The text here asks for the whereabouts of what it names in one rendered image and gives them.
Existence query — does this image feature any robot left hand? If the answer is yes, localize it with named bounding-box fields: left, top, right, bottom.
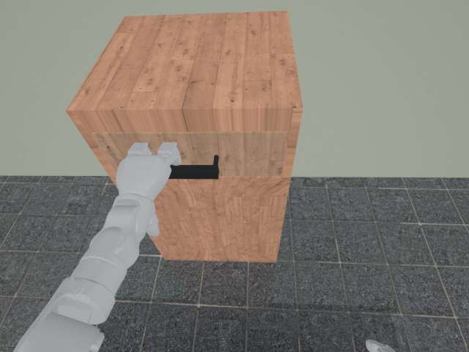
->
left=116, top=142, right=181, bottom=237

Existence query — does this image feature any robot left forearm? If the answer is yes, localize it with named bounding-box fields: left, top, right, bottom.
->
left=13, top=194, right=153, bottom=352

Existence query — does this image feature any drawer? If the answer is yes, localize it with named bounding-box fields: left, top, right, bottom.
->
left=92, top=131, right=287, bottom=177

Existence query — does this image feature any handle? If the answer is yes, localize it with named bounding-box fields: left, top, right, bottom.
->
left=169, top=155, right=219, bottom=179

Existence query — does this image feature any left robot upper arm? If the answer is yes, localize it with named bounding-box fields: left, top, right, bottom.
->
left=22, top=312, right=105, bottom=352

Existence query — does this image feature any cabinet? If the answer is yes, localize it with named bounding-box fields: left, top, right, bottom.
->
left=65, top=11, right=303, bottom=263

